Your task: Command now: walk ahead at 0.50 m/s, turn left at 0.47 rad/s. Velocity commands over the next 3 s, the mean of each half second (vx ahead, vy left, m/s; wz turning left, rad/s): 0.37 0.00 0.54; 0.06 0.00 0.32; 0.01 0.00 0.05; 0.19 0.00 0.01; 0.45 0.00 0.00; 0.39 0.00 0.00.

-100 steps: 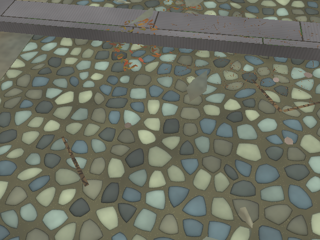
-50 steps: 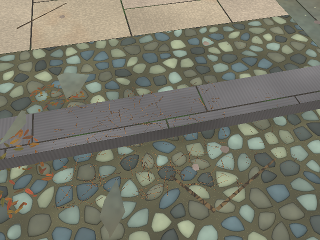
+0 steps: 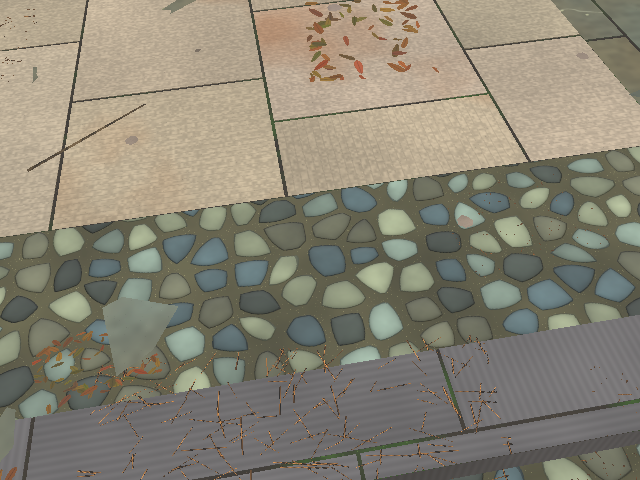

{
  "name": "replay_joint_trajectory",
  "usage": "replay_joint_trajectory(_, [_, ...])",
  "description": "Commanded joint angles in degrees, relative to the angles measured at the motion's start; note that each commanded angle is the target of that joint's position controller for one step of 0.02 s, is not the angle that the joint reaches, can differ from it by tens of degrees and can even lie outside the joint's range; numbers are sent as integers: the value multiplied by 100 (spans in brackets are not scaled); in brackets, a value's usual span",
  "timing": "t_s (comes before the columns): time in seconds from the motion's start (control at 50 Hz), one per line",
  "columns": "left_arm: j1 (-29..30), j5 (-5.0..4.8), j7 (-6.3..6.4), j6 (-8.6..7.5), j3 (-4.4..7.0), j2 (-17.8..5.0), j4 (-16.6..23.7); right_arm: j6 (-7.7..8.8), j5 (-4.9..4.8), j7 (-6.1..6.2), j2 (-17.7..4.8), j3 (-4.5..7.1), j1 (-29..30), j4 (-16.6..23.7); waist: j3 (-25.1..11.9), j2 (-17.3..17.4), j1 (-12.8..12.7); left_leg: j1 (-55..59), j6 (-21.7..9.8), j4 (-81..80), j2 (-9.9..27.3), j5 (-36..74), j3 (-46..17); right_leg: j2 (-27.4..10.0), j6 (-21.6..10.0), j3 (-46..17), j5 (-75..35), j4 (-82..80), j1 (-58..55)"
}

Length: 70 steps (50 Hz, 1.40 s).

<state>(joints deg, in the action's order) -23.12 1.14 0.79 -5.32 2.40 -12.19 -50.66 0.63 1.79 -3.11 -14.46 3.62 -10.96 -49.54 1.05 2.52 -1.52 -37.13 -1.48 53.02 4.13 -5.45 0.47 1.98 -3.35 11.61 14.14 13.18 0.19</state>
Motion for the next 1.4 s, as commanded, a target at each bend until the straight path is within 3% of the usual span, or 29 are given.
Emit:
replay_joint_trajectory(0.02, [24, -2, 30, -88, 134, -677, 185, 64, 0, -75, 3, -100, 756, 548, 414, -683, -26, -32, -31, -886, 13, 476, 272, -1499, -384, -274, -2645, -485, 176])
replay_joint_trajectory(0.12, [-166, 26, 111, 2, 168, -875, -62, 26, 45, -14, -122, -93, 822, 668, 250, -721, 81, 710, -527, -1424, -406, -271, 800, -1719, -318, 178, -4949, 426, -461])
replay_joint_trajectory(0.18, [20, 12, 118, 159, 239, -1184, -36, 85, 74, 79, -377, 64, -382, 353, -455, -758, 640, 2239, -966, -1976, -982, -773, 907, -1707, -237, 301, -5869, 2674, -290])
replay_joint_trajectory(0.2, [128, 5, 93, 174, 229, -1176, 62, 121, 137, 156, -733, 224, -1236, 100, -883, -424, 1060, 3540, -1212, -2439, -747, -721, 328, -1538, -47, 320, -4410, 4200, 651])
replay_joint_trajectory(0.22, [-193, -25, 15, 136, 76, -394, 387, 117, 166, 241, -1502, 405, -1197, 136, -1243, 1026, 580, 5177, -1969, -2445, 1166, 801, -2289, -576, 323, 237, 1221, 6378, 2946])
replay_joint_trajectory(0.24, [257, -25, 15, 109, 142, -801, 600, 63, -83, 242, -1620, 452, -1370, 227, -1696, 418, 815, 5367, -2499, -3230, 1670, 1531, -4031, -23, 438, -1019, 1783, 7202, 3776])
replay_joint_trajectory(0.28, [639, -68, 27, 36, 101, -726, 671, 56, -164, 330, -1091, 323, -667, 257, -373, -212, 422, 3983, -2095, -3333, 1320, 2942, -2447, -574, 416, -1267, 836, 6654, 3891])
replay_joint_trajectory(0.3, [587, -16, 40, 83, 119, -736, 602, 65, -173, 344, -857, 256, -431, 282, -120, -404, 196, 3460, -1818, -3379, 996, 3408, -1908, -682, 447, -1286, 771, 6304, 3607])
replay_joint_trajectory(0.34, [433, 132, 10, 334, 118, -676, 605, 88, -201, 359, -620, 161, -306, 359, -304, -293, -7, 3028, -1607, -3384, 661, 3913, -1454, -668, 570, -1258, 737, 6400, 3252])
replay_joint_trajectory(0.4, [518, 129, -31, 509, 94, -567, 711, 151, -149, 348, -905, 225, -506, 341, -406, -255, -67, 2823, -1404, -3317, 373, 4459, -1170, -599, 669, -1156, 409, 5981, 3316])
replay_joint_trajectory(0.5, [1206, 122, 22, 629, 111, -623, 1001, 57, -105, 449, -878, 218, -988, 407, -482, 132, 230, 3306, -1300, -3147, 345, 4085, -1629, -521, 754, -1150, 218, 6265, 4179])
replay_joint_trajectory(0.64, [2039, 109, 101, 729, 99, -598, 1509, -12, -45, 636, -905, 198, -1577, 491, -165, 39, 503, 4465, -1614, -3058, 744, 3149, -2547, -432, 654, -1274, 893, 7368, 6027])
replay_joint_trajectory(0.76, [2562, 161, 69, 824, -63, -370, 2126, -4, -53, 724, -784, 113, -1877, 333, 65, 165, 560, 4522, -1359, -3064, 637, 2590, -2521, -397, 464, -1128, 1390, 7344, 6621])
replay_joint_trajectory(0.78, [2508, -321, 88, 561, -129, -170, 2202, -168, -484, 873, -202, -85, -1109, 546, 72, 112, 171, 3966, -976, -2857, 760, 2207, -2637, -715, 701, -1649, 854, 6385, 6193])
replay_joint_trajectory(0.8, [2358, -279, 41, 444, -189, -189, 2153, -282, -481, 942, -321, -87, -875, 645, -287, -51, 121, 3656, -843, -2937, 546, 2214, -2339, -676, 779, -1449, 289, 5474, 5349])
replay_joint_trajectory(0.82, [2519, -199, -4, 405, -279, 67, 2217, -421, -454, 927, -762, 26, -811, 670, -387, 307, 145, 2882, -833, -3471, 527, 2605, -2061, -447, 722, -779, 815, 4468, 4016])
replay_joint_trajectory(0.84, [2537, -216, -17, 376, -197, -69, 2177, -486, -396, 879, -1093, 136, -1106, 599, -400, 524, 286, 2609, -799, -3501, 477, 2860, -2080, -245, 699, -571, 598, 4185, 3066])
replay_joint_trajectory(0.86, [2221, -264, -11, 371, -81, -334, 2056, -486, -360, 829, -1137, 148, -1261, 509, -469, 583, 190, 2771, -702, -3325, 466, 3131, -2090, -117, 637, -584, 361, 3731, 2527])
replay_joint_trajectory(0.88, [1629, -181, -17, 306, 34, -560, 1849, -346, -305, 684, -913, 82, -1379, 425, -632, 573, -102, 2876, -582, -2798, 125, 4706, -1659, 180, 355, -366, -389, 3234, 1834])
replay_joint_trajectory(0.9, [984, -44, -7, 219, 186, -1034, 1704, -198, -332, 588, -659, 78, -1510, 501, -1247, -85, -201, 2165, -207, -1865, -392, 4313, -1592, -396, -290, -1736, -2293, 2964, 417])
replay_joint_trajectory(0.92, [95, 254, 30, 262, 293, -1403, 1579, -147, -410, 557, -559, 59, -1589, 572, -2343, -2141, -513, 1580, 368, 550, -1361, 36, -1337, -2267, -1659, -4636, -3313, 1529, -194])
replay_joint_trajectory(0.94, [440, 307, 98, 220, 164, -1017, 1649, -191, -304, 473, -674, 139, -1524, 434, -2394, -1967, -287, 1459, 579, 2358, -1650, -2773, -1823, -2624, -1929, -6084, -2423, 963, 419])
replay_joint_trajectory(0.96, [1158, 109, 123, 208, 121, -901, 1778, -239, -287, 425, -717, 182, -1125, 544, -1301, -1248, -119, 801, 600, 3332, -1501, -2919, -1712, -2514, -1692, -5411, -1349, 960, 1275])
replay_joint_trajectory(1.0, [1650, -100, 199, 256, 14, -488, 1617, -384, -233, 489, -394, 55, -729, 687, -202, -490, 199, 421, 486, 3199, -989, -2535, -1006, -1832, -1020, -3643, -278, 941, 2320])
replay_joint_trajectory(1.06, [1691, -121, 202, 196, -11, -321, 1411, -434, -273, 516, -316, 47, -952, 640, -216, -671, 396, 974, 436, 2912, -831, -1680, -615, -1167, -806, -2393, 53, 653, 2655])
replay_joint_trajectory(1.18, [1434, -88, 346, 265, 44, -432, 1316, -382, -192, 642, -363, 12, -549, 940, -656, -907, 248, 1065, 698, 871, -457, -1148, -584, -1385, -1252, -2228, -85, 501, 1856])
replay_joint_trajectory(1.24, [1518, -91, 401, 411, 109, -589, 1366, -411, -204, 568, -309, -42, -623, 855, -666, -1062, 183, 1481, 759, 40, -303, -1186, -386, -1422, -1227, -2305, 447, 696, 2181])
replay_joint_trajectory(1.34, [1413, -196, 470, 623, 149, -651, 1248, -428, -210, 326, -150, -102, -1076, 428, -527, -843, 65, 2651, 300, -2379, -217, -149, -70, -1385, -1013, -2373, 1339, 1490, 3007])
replay_joint_trajectory(1.4, [1055, -147, 397, 767, 41, -175, 948, -484, -102, 170, 323, -225, -1402, 37, -284, -451, -64, 3121, 75, -3508, -498, -70, 479, -883, -512, -1746, 1681, 3059, 3440])
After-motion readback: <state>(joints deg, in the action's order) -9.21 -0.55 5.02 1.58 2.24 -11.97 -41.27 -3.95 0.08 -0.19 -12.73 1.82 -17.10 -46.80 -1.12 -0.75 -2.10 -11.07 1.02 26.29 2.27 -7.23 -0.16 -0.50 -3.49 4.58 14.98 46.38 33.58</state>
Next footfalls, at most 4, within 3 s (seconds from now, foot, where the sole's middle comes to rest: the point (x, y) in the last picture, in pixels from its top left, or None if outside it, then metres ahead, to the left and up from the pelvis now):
0.20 left None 0.24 0.10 -0.78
0.88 right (364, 445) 0.54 -0.02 -0.70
1.42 left None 0.30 0.12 -0.78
1.86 right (389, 477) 0.48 -0.06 -0.70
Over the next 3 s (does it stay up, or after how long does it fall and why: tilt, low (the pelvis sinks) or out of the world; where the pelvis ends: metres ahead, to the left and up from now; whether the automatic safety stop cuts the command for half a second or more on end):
stays up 0.95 0.23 0.06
